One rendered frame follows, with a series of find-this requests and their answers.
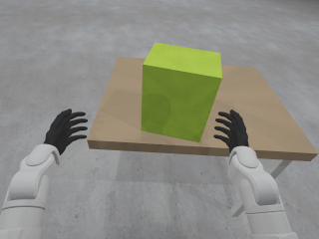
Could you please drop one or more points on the left robot forearm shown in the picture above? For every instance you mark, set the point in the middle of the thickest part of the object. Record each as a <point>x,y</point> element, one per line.
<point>26,198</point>

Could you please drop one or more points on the carton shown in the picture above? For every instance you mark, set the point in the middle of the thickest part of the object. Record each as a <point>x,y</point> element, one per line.
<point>179,86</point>

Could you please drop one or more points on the right robot forearm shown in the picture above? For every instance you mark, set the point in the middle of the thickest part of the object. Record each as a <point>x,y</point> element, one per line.
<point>260,196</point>

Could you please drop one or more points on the right robot hand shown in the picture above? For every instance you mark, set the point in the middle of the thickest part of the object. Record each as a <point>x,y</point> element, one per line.
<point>236,132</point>

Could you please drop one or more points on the left robot hand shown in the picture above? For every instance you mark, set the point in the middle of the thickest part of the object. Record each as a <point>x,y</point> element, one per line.
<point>59,132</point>

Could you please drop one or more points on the table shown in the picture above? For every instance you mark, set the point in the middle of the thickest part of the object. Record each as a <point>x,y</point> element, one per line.
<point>272,131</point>

